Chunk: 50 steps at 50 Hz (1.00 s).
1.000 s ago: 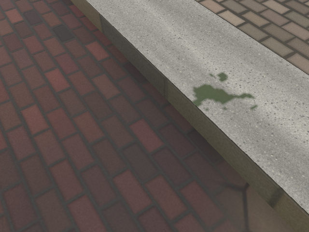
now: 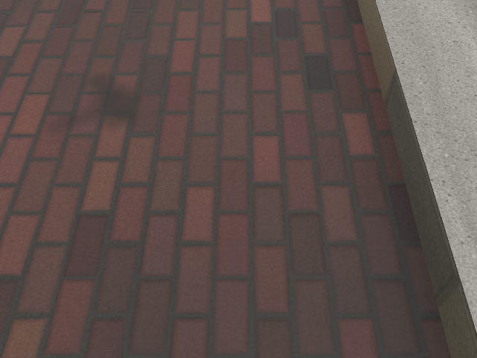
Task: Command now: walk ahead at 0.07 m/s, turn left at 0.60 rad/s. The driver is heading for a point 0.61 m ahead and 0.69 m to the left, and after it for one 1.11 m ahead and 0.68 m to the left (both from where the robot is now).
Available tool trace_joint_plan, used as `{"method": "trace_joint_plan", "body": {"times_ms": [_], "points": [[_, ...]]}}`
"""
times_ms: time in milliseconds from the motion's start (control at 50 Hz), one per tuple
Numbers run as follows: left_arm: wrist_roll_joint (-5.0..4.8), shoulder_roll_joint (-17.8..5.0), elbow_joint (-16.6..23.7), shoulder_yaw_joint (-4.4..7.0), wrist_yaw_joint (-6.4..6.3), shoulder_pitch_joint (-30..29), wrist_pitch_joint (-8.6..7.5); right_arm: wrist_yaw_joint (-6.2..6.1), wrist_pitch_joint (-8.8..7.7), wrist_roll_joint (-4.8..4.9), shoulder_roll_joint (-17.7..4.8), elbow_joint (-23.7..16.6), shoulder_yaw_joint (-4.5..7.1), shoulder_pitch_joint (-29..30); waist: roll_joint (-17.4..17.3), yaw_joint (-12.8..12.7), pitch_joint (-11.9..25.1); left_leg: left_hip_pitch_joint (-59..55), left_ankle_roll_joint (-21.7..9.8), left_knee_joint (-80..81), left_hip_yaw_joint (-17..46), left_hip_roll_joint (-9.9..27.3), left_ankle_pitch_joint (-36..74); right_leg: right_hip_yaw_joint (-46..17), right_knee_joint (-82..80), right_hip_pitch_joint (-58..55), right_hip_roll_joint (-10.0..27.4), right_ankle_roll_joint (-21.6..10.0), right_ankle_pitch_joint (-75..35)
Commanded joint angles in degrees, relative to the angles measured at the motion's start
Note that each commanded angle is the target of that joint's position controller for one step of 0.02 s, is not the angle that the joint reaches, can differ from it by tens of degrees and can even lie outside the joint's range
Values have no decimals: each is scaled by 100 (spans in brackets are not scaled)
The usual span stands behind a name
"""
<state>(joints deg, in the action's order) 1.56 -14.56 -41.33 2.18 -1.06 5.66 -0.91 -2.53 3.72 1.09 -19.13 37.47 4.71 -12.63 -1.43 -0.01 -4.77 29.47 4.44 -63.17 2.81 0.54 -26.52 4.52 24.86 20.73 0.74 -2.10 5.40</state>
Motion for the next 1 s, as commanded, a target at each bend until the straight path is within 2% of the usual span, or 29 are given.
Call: {"method": "trace_joint_plan", "body": {"times_ms": [20,140,180,200,220,240,260,280,300,320,340,360,400,440,520,580,620,640,660,680,700,720,740,760,780,820,860,940,1000], "points": [[-49,-1003,307,302,-62,-146,-11,21,-39,-36,-293,-403,67,-237,899,-12,1168,-190,-25,615,-45,290,376,-1084,-994,-1072,1619,-1255,-1052],[-151,-1244,177,397,-8,-227,104,201,0,-25,-420,-488,99,3,982,-41,1016,-926,-320,1967,-409,286,734,-617,-1011,-970,1762,-1067,-151],[-239,-1257,101,402,1,-292,146,255,0,-44,-401,-401,134,-194,908,142,1014,-1428,-535,2894,-604,154,1195,-386,-653,-909,1710,-791,63],[-265,-1141,16,381,7,-148,166,246,1,-60,-480,-320,187,-348,788,174,1013,-1844,-701,3300,-588,28,1407,-205,-305,-684,1568,-526,333],[-242,-908,-106,332,42,97,190,197,-2,-74,-747,-285,282,-556,119,196,868,-2327,-1010,4025,120,346,2040,182,554,-99,1208,-51,958],[44,-579,92,223,98,200,188,76,-5,-64,-1396,-436,403,-565,-1722,-70,774,-2957,-1783,4294,2233,1801,3660,713,2445,1462,277,611,2990],[0,-843,324,320,28,-492,143,126,-130,-267,-1458,-552,394,-486,-1347,351,854,-2225,-2468,4578,2753,2095,3256,-338,3473,1838,-60,612,3241],[-129,-986,317,383,-11,-596,148,155,-256,-303,-1272,-525,343,-227,-840,222,741,-2108,-2247,4648,2260,1779,2859,-619,3843,1867,62,513,2724],[-156,-996,218,416,-49,-387,165,146,-330,-205,-1103,-535,308,111,-657,21,692,-2076,-1902,4576,1884,1485,2616,-717,3840,1888,129,459,2190],[-107,-1000,69,442,-100,-235,183,128,-347,-110,-873,-569,235,297,-552,-28,777,-2132,-1696,4503,1682,1318,2632,-755,3865,1837,166,490,1906],[-65,-998,43,453,-115,-141,189,100,-342,-76,-797,-583,186,406,-624,-91,813,-2033,-1665,4451,1546,1206,2946,-735,3995,1681,113,552,1663],[-77,-964,50,454,-101,-105,172,76,-331,-92,-719,-596,146,381,-651,-117,915,-2005,-1680,4419,1493,1121,3171,-729,4102,1521,44,593,1516],[-149,-888,67,433,-30,-67,119,50,-344,-63,-636,-541,134,115,-622,-37,1073,-2288,-1678,4617,1589,957,1588,-715,3571,1579,35,591,1112],[-166,-812,188,398,-11,-464,82,23,-339,-86,-691,-528,145,74,-731,103,702,-2291,-1693,4687,1811,928,1257,-782,2743,1644,-25,616,1067],[-148,-763,237,353,68,-473,-23,34,-289,-94,-911,-552,232,38,-769,154,828,-2202,-1818,4270,2010,932,2455,-845,1779,909,-189,638,1417],[-193,-824,232,362,125,-324,-57,90,-229,-47,-904,-626,236,185,-734,106,929,-2076,-1824,4028,2382,899,3159,-869,1350,419,-302,584,1543],[-197,-847,206,377,156,-127,-75,97,-195,3,-861,-679,225,346,-723,-20,987,-2074,-1702,3818,2585,784,3396,-881,753,40,-325,519,1304],[-186,-841,161,389,169,56,-90,83,-176,50,-821,-716,213,484,-698,-167,1008,-1976,-1548,3667,2581,637,3290,-827,125,-337,-316,451,820],[-148,-925,108,426,160,253,-102,58,-164,76,-727,-740,188,526,-578,-259,1048,-1674,-1306,3449,2464,422,2828,-871,-413,-920,-98,340,50],[-63,-1273,127,502,121,431,-80,47,-161,1,-416,-750,108,274,295,-136,1305,-1053,-965,2496,1903,-47,1352,-1731,-550,-1717,941,-25,-642],[57,-1655,78,568,105,325,-21,36,-185,26,-380,-862,113,43,1856,152,963,242,-596,1545,823,-975,-952,-3132,-718,-1857,1999,-1022,-1764],[20,-1316,219,494,73,219,-43,30,-222,-81,-937,-722,275,-118,1423,56,941,417,-301,177,774,-546,-1139,-3330,-724,-1649,2433,-1526,-1783],[-14,-1027,302,400,24,-21,-42,53,-204,-18,-1115,-594,371,-135,1035,130,835,440,-210,-340,715,-404,-738,-2732,-650,-1482,2117,-1361,-1592],[-54,-914,347,371,-12,-238,-16,44,-148,14,-1004,-478,376,-183,843,204,720,471,-105,-522,628,-330,-398,-2174,-602,-1417,1695,-1078,-1205],[-134,-846,361,346,-44,-307,7,44,-98,8,-873,-471,349,-143,865,156,618,636,-25,-646,582,-285,-99,-1875,-601,-1450,1531,-968,-1074],[-115,-890,334,339,-109,-173,73,92,-70,61,-563,-559,252,61,935,32,536,615,88,-411,256,-220,224,-1335,-685,-1425,1301,-972,-1285],[-80,-986,287,377,-144,63,132,120,-86,68,-411,-717,180,367,1036,-168,644,690,154,128,62,-74,311,-1158,-694,-1811,1393,-1079,-1530],[-128,-1272,280,477,-95,48,208,216,-104,10,-312,-858,90,526,1120,-258,858,-80,76,1330,-252,163,398,-772,-653,-1773,1584,-1088,-1808],[-228,-1387,237,515,-26,62,208,283,-73,23,-430,-847,135,396,1179,-202,861,-586,-92,2096,-473,124,562,-610,-520,-1683,1688,-983,-1718]]}}
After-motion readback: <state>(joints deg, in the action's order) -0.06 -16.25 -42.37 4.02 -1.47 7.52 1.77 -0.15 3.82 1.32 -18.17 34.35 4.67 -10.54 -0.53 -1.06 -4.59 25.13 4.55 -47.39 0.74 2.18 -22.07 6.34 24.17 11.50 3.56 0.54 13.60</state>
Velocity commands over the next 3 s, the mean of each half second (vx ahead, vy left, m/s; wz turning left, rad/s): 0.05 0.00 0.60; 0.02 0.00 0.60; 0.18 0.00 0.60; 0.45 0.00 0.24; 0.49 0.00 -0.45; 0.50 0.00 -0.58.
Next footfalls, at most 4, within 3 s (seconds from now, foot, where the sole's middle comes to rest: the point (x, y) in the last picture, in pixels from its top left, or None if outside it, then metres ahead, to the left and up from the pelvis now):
0.22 left None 0.05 0.14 -0.77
0.68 right None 0.15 -0.05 -0.77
1.08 left None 0.01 0.18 -0.77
1.58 right None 0.26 0.13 -0.77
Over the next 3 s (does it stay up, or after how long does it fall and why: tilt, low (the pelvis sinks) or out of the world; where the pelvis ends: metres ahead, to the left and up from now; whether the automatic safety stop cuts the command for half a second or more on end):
stays up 0.61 0.71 -0.01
